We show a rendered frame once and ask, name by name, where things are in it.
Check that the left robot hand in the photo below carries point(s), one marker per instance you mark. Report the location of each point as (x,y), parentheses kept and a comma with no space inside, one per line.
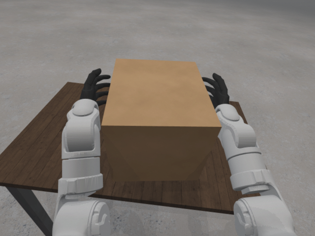
(90,88)

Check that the carton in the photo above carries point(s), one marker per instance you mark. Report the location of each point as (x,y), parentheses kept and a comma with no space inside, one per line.
(159,123)

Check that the robot left forearm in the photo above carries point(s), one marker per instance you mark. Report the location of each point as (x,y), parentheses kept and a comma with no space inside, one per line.
(81,175)

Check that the robot right upper arm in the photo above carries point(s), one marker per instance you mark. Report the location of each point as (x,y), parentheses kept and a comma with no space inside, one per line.
(262,216)

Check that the robot right forearm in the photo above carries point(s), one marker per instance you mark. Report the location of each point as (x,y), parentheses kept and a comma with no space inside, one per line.
(248,171)

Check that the right robot hand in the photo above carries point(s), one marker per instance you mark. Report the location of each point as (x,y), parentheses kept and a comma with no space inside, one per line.
(219,91)

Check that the robot left upper arm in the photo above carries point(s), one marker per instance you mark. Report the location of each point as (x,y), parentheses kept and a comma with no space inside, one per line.
(83,218)

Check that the table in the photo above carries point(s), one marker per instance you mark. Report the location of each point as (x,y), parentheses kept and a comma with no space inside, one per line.
(33,161)

